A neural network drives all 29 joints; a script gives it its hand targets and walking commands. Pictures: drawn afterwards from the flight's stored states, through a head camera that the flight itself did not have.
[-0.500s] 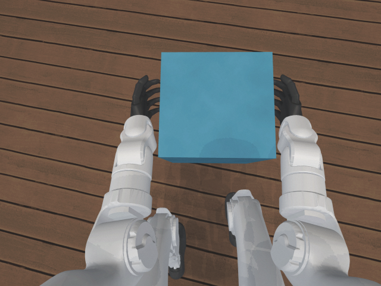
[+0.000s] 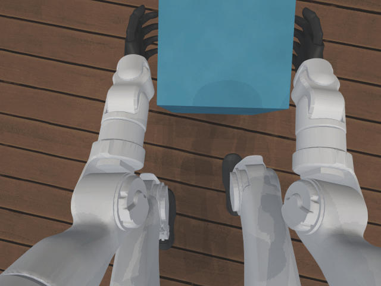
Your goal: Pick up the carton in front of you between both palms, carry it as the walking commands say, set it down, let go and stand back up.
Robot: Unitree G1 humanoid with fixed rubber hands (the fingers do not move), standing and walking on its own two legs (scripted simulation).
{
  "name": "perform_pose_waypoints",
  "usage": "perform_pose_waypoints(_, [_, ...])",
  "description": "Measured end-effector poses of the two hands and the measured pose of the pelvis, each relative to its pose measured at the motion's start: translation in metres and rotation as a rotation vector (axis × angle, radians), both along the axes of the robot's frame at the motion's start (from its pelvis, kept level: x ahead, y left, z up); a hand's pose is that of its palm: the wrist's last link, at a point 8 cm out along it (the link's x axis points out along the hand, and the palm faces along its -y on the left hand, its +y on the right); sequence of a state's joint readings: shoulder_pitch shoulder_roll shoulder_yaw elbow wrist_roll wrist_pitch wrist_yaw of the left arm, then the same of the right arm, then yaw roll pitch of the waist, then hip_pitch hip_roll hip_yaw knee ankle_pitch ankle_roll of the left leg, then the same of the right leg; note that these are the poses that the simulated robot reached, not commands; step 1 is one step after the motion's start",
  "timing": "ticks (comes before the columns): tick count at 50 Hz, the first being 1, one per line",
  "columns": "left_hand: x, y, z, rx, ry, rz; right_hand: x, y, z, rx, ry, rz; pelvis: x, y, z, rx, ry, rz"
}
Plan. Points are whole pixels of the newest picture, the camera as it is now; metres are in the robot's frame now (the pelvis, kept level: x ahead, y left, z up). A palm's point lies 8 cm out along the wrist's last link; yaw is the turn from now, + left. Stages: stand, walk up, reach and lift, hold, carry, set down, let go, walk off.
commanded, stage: set down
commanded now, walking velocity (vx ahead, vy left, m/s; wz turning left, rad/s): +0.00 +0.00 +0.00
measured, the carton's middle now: (217, 63) +0.51 -0.12 -0.20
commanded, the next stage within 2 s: none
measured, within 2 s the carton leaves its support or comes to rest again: rests again in 1.00 s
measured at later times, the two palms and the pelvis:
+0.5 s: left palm (160, 62) +0.55 +0.01 -0.25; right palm (293, 60) +0.49 -0.29 -0.24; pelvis -0.01 +0.00 -0.08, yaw +0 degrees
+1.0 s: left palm (159, 70) +0.54 +0.02 -0.27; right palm (289, 66) +0.49 -0.29 -0.26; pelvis -0.02 +0.01 -0.10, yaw +1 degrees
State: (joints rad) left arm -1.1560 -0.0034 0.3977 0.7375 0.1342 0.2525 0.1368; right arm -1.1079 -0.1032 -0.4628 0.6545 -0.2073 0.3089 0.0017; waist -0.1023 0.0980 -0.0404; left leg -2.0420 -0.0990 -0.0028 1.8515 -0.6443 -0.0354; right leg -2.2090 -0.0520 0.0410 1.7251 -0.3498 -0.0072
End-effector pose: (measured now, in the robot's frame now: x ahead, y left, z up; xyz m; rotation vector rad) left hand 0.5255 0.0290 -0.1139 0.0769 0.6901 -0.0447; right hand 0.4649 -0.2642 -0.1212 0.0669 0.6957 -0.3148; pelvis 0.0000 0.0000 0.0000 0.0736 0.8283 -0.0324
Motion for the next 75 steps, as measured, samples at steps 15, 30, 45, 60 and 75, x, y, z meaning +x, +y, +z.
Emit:
perform_pose_waypoints(15, [0.018,-0.012,-0.095,0.024,0.034,-0.046,0.016,-0.014,-0.091,-0.026,0.046,0.019,-0.012,0.004,-0.057,-0.006,-0.057,0.009])
perform_pose_waypoints(30, [0.022,-0.013,-0.137,0.006,0.052,-0.072,0.031,-0.019,-0.118,-0.026,0.064,0.036,-0.006,0.006,-0.084,-0.023,-0.098,0.022])
perform_pose_waypoints(45, [0.014,-0.011,-0.155,-0.014,0.077,-0.106,0.024,-0.020,-0.134,-0.032,0.095,0.058,-0.016,0.009,-0.092,-0.036,-0.134,0.046])
perform_pose_waypoints(60, [0.016,-0.014,-0.158,-0.053,0.050,-0.143,0.020,-0.027,-0.144,-0.022,0.098,0.061,-0.022,0.007,-0.098,-0.046,-0.167,0.046])
perform_pose_waypoints(75, [0.017,-0.011,-0.160,-0.043,0.027,-0.190,0.017,-0.028,-0.147,0.000,0.078,0.040,-0.023,0.011,-0.099,-0.053,-0.202,0.037])
